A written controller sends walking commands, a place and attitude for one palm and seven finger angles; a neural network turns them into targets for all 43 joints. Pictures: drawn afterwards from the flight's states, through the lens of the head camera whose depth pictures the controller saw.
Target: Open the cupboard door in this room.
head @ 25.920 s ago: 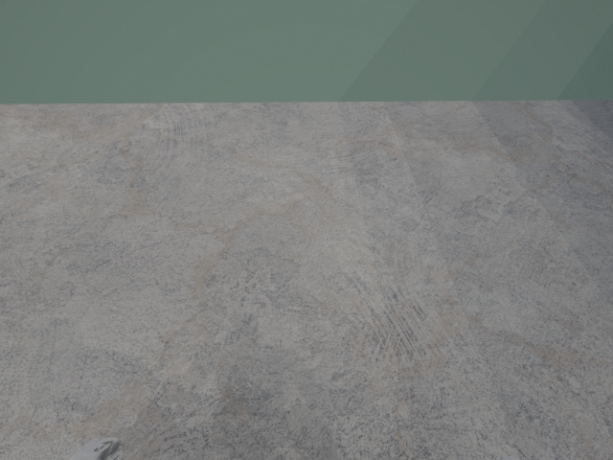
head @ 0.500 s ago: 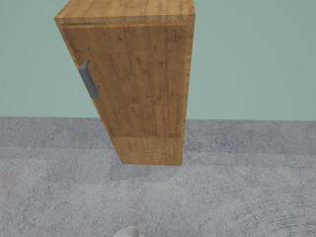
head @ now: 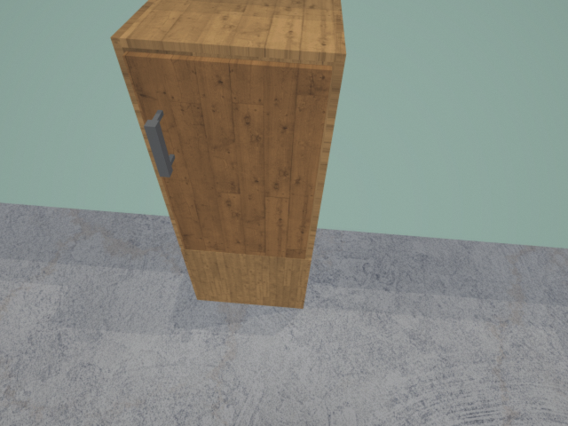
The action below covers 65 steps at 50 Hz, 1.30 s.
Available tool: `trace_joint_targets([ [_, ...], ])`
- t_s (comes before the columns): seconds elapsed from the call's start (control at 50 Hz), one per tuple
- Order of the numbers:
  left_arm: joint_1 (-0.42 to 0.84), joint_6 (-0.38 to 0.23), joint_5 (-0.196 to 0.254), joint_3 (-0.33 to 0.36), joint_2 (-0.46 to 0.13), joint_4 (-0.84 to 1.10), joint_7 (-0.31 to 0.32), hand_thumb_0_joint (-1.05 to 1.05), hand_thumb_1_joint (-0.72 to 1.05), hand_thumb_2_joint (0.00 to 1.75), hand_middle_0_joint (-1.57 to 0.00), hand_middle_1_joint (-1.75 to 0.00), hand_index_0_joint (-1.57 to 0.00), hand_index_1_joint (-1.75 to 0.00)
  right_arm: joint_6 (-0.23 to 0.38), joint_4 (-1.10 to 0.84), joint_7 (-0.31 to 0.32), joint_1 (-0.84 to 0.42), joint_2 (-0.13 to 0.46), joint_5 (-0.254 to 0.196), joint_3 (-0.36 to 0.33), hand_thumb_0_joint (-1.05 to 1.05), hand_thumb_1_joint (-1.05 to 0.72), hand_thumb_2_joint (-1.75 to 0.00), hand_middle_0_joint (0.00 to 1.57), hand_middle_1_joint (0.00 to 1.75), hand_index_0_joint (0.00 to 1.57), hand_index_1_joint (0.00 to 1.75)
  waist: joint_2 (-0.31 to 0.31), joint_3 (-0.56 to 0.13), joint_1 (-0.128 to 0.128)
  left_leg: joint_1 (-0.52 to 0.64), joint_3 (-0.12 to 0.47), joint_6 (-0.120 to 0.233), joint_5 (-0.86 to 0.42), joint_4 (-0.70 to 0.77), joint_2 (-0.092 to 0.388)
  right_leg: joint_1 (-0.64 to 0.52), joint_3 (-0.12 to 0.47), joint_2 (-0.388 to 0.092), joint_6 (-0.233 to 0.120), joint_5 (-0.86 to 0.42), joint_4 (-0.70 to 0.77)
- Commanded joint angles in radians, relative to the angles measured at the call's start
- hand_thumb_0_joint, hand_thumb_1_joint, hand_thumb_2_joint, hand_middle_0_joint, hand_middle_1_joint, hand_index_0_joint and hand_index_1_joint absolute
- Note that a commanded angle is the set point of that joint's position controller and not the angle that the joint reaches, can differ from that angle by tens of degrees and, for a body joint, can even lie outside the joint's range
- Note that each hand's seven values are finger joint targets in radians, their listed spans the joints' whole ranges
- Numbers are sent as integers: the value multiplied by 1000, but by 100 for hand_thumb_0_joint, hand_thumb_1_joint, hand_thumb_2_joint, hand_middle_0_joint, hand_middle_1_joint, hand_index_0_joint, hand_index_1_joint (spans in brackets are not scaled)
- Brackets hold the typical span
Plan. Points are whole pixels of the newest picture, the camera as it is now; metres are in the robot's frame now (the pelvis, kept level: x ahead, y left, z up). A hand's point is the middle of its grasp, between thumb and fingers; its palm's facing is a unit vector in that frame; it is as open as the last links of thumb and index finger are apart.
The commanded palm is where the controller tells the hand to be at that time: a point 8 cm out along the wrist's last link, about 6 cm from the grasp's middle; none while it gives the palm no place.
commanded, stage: come to a stop and stand still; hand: left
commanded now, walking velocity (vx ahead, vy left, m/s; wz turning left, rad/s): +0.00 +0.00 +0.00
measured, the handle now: (162, 143) +0.62 +0.30 +0.02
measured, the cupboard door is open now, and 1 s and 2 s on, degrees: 0 0 0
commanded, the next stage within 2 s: look again from close up in 0.02 s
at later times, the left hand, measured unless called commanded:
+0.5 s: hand out of the picture +0.00 +0.21 -0.18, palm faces +0.02 -0.98 -0.21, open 7.3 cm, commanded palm none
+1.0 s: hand out of the picture +0.01 +0.20 -0.19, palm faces +0.06 -0.98 -0.18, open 7.3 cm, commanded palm none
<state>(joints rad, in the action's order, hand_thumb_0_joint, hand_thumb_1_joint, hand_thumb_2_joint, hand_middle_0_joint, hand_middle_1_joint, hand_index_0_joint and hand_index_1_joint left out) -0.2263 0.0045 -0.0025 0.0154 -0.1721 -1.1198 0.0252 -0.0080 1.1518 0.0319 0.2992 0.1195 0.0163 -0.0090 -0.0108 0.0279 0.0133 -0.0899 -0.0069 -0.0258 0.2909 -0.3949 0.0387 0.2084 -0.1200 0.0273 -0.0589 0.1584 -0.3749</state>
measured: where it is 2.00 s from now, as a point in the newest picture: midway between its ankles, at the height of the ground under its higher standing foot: outside the picture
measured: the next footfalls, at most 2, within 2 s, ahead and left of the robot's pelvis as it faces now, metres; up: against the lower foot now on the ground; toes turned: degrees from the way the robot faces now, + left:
left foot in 1.66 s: +0.20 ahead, +0.24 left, +0.00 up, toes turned +4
right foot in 1.94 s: +0.13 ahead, +0.01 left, +0.00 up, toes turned -5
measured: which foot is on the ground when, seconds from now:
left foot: down 0.00-1.00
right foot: down 0.00-1.00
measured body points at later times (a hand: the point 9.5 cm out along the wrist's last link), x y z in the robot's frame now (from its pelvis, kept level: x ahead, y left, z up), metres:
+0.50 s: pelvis +0.00 +0.04 -0.01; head +0.00 +0.02 +0.44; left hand +0.00 +0.26 -0.16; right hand -0.02 -0.15 -0.18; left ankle -0.05 +0.13 -0.74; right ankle +0.03 -0.08 -0.74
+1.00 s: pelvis +0.02 +0.04 -0.02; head +0.04 +0.03 +0.43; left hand +0.01 +0.25 -0.17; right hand -0.01 -0.18 -0.18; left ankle -0.05 +0.13 -0.74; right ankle +0.03 -0.08 -0.74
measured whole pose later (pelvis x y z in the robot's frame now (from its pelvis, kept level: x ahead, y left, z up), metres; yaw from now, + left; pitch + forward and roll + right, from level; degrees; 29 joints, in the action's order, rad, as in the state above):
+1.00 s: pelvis +0.02 +0.04 -0.02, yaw +0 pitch +0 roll +0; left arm -0.31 -0.02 -0.02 0.03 -0.11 -1.10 0.02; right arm 0.01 1.10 0.02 0.36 0.16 0.03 0.00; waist 0.03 0.04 0.01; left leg -0.15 -0.05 0.03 0.43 -0.59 -0.01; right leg 0.29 -0.08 -0.04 -0.01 0.31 -0.61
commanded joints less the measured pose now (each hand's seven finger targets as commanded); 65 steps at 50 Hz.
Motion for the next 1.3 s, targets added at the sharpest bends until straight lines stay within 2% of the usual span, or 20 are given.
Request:
trace_joint_targets([
  [0.0, -61, -11, -2, 11, -83, 25, 4, 0, 90, 90, -20, -30, -20, -30, 9, -28, 7, 75, 94, -2, -10, 0, -90, -90, 20, 30, 20, 30, 12, 82, -2, -148, 43, 44, 11, 103, 56, -30, 179, -142, 39, 129, 122],
  [0.08, -84, -15, -2, 9, -69, 21, 5, 0, 90, 90, -20, -30, -20, -30, 16, -30, 8, 92, 91, -4, -9, 0, -90, -90, 20, 30, 20, 30, 8, 58, -5, -136, 47, 49, 0, 106, 59, -35, 171, -139, 38, 98, 107],
  [0.1, -178, -44, -14, 3, -88, -5, 50, 0, 90, 90, -20, -30, -20, -30, 38, -86, -5, -17, 138, -7, -15, 0, -90, -90, 20, 30, 20, 30, 68, 80, 31, -192, -44, 14, -28, -81, 61, -45, 200, -182, 83, -323, 22],
  [0.12, -162, -52, -11, 10, -137, 27, 42, 0, 90, 90, -20, -30, -20, -30, 25, -117, -4, 69, 76, -5, -9, 0, -90, -90, 20, 30, 20, 30, 96, -53, -27, -154, 7, 20, 66, -106, 14, -65, 281, -238, 6, -130, 30],
  [0.16, -95, -52, -13, 7, -112, 49, 25, 0, 90, 90, -20, -30, -20, -30, 32, -115, -11, 126, 69, 2, -4, 0, -90, -90, 20, 30, 20, 30, 100, -62, -49, -108, 21, 44, 6, -48, 30, 34, 205, -179, -24, 161, 1],
  [0.24, -105, -42, -7, -11, -44, 30, 9, 0, 90, 90, -20, -30, -20, -30, 45, -131, -1, 123, 92, -2, 6, 0, -90, -90, 20, 30, 20, 30, 7, 49, -27, -199, 75, 72, -66, 39, 68, 10, 153, -124, 3, 52, -47],
  [0.36, -116, -33, -5, -11, -38, 9, 7, 0, 90, 90, -20, -30, -20, -30, 54, -109, 5, 132, 100, -2, 17, 0, -90, -90, 20, 30, 20, 30, 31, 80, -13, -210, 79, 74, -114, 97, 70, -37, 125, -123, 15, -21, -79],
  [0.7, -101, -27, -6, -1, -34, 10, 9, 0, 90, 90, -20, -30, -20, -30, 54, -54, 12, 124, 99, 0, 20, 0, -90, -90, 20, 30, 20, 30, 34, 51, -11, -136, 49, 71, -210, 87, 66, -51, 134, -129, 19, -94, -95],
  [0.74, -105, -26, -10, 3, -39, 11, 7, 0, 90, 90, -20, -30, -20, -30, 49, -48, 10, 129, 102, 2, 20, 0, -90, -90, 20, 30, 20, 30, 36, 52, -7, -146, 39, 76, -95, 76, 57, -56, 139, -132, 9, -20, -102],
  [0.84, -125, -24, -19, 21, -66, 31, 0, 0, 90, 90, -20, -30, -20, -30, 34, -70, -1, 123, 102, 7, 16, 0, -90, -90, 20, 30, 20, 30, -8, 121, 5, -237, 20, 85, 114, 8, 21, -3, 216, -158, -27, 229, -76],
  [0.94, -178, -32, -21, 57, -123, 45, 6, 0, 90, 90, -20, -30, -20, -30, 34, -90, -6, 139, 73, 8, 10, 0, -90, -90, 20, 30, 20, 30, -141, 61, 3, -243, -51, 60, 121, -208, -32, 4, 408, -320, -119, 261, 56],
  [1.0, -103, -24, -21, 57, -89, 82, 2, 0, 90, 90, -20, -30, -20, -30, 46, -63, -9, 221, 69, 9, 10, 0, -90, -90, 20, 30, 20, 30, 3, 62, -38, -87, -14, 72, -8, -23, 1, 113, 212, -201, -69, 172, -131],
  [1.04, -26, -21, -25, 36, -12, 116, -4, 0, 90, 90, -20, -30, -20, -30, 55, -45, 4, 282, 147, 13, -3, 0, -90, -90, 20, 30, 20, 30, 295, 93, -63, 40, 205, 164, -463, 76, 193, 293, -14, -40, 11, 255, -440],
  [1.1, 45, -35, -18, 33, -11, 142, -6, 0, 90, 90, -20, -30, -20, -30, 56, -63, 11, 264, 145, 19, -3, 0, -90, -90, 20, 30, 20, 30, 159, 96, -62, 168, 205, 270, -821, 8, 241, 431, 31, -82, 2, 430, -581],
  [1.16, 33, -34, -16, 33, 4, 146, -16, 0, 90, 90, -20, -30, -20, -30, 56, -88, 9, 194, 155, 15, -8, 0, -90, -90, 20, 30, 20, 30, 120, 85, -21, 65, 103, 232, -797, 9, 180, 265, -15, -64, -3, 345, -440],
  [1.2, -88, -38, -18, 38, -1, 114, -17, 0, 90, 90, -20, -30, -20, -30, 54, -98, 8, 148, 173, 1, -10, 0, -90, -90, 20, 30, 20, 30, 113, 38, 44, -27, 35, 189, -766, -78, 137, 49, -32, -44, -8, 162, -266],
  [1.22, -206, -47, -20, 49, -34, 85, -13, 0, 90, 90, -20, -30, -20, -30, 56, -106, 5, 135, 176, -7, -15, 0, -90, -90, 20, 30, 20, 30, 59, -9, 96, -109, 3, 160, -662, -203, 102, -124, 22, -82, -22, 41, -172],
  [1.24, -310, -60, -26, 67, -119, 60, -3, 0, 90, 90, -20, -30, -20, -30, 60, -126, -2, 139, 147, -17, -16, 0, -90, -90, 20, 30, 20, 30, -135, -82, 123, -317, -48, 110, -342, -433, 9, -330, 326, -299, -109, -83, -107],
  [1.26, -363, -59, -16, 82, -189, 55, 5, 0, 90, 90, -20, -30, -20, -30, 59, -157, -5, 118, 119, -9, -20, 0, -90, -90, 20, 30, 20, 30, -223, -112, 122, -481, -72, 59, 294, -700, -94, -402, 630, -555, -241, -379, 38],
  [1.28, -315, -50, -12, 85, -190, 65, 13, 0, 90, 90, -20, -30, -20, -30, 40, -168, -2, 55, 122, 2, -28, 0, -90, -90, 20, 30, 20, 30, -123, -39, 107, -515, 38, 41, 315, -813, -36, -259, 629, -565, -275, -340, 56],
])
